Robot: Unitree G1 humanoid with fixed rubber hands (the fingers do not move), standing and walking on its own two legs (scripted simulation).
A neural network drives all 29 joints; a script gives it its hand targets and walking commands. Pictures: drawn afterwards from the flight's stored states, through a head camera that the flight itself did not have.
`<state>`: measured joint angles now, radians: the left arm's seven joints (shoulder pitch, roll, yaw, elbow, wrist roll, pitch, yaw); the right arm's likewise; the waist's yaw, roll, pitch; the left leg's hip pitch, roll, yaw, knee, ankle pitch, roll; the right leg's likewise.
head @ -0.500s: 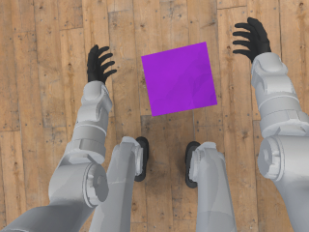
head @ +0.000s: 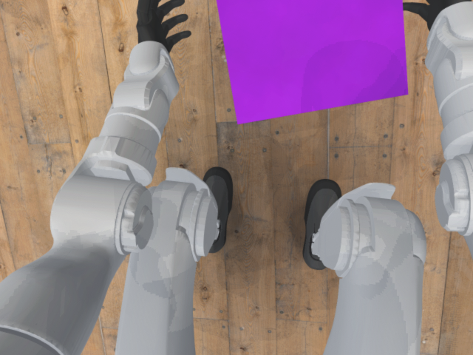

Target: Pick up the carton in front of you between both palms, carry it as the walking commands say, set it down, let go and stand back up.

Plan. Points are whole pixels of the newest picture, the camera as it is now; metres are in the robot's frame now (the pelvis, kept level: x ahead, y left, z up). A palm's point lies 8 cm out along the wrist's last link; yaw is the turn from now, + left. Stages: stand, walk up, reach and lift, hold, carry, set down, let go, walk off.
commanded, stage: reach and lift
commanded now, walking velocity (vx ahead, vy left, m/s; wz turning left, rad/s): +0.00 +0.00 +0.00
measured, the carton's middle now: (302, 49) +0.51 -0.06 -0.27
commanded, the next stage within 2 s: none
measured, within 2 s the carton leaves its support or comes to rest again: leaves its support in 0.88 s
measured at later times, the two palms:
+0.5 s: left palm (166, 41) +0.51 +0.13 -0.18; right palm (427, 13) +0.53 -0.21 -0.19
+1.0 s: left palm (179, 29) +0.51 +0.10 -0.15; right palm (423, 14) +0.52 -0.20 -0.17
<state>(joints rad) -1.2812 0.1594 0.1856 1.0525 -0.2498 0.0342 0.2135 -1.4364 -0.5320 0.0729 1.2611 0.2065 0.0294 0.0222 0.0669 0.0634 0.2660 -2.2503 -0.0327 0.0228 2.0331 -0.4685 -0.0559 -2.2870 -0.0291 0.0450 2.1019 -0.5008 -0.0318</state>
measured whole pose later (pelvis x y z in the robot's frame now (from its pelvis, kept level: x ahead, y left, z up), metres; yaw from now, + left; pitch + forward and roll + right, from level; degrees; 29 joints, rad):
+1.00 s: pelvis +0.01 +0.00 -0.02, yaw -3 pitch +37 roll +5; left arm -1.19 0.09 0.30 0.96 -0.23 0.04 0.25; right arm -1.36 -0.34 0.14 1.14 0.16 0.12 -0.09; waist 0.04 0.09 0.19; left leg -2.25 -0.09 -0.03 2.13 -0.53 -0.11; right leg -2.31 0.02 0.04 2.18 -0.51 -0.03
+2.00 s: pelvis +0.07 +0.01 +0.24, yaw -8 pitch +30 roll +1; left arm -0.53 -0.15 0.39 0.58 0.11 0.26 0.13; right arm -0.59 0.02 -0.27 0.67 -0.16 0.30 -0.02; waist 0.02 0.03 -0.24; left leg -1.35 -0.07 -0.07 1.34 -0.51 -0.03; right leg -1.38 0.05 0.06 1.34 -0.48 0.01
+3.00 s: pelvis +0.10 +0.01 +0.38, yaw -9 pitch -4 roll +0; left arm -0.38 -0.19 0.36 0.44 0.33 0.58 0.01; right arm -0.34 0.17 -0.31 0.40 -0.32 0.62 0.01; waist -0.01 0.01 0.01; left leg -0.18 -0.03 -0.09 0.49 -0.24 0.00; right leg -0.19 0.02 0.07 0.47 -0.20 0.01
